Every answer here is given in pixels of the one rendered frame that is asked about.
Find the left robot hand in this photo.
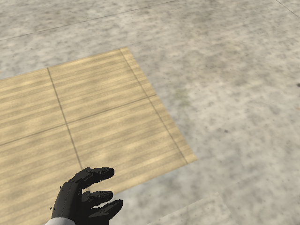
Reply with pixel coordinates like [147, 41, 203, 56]
[50, 167, 124, 225]

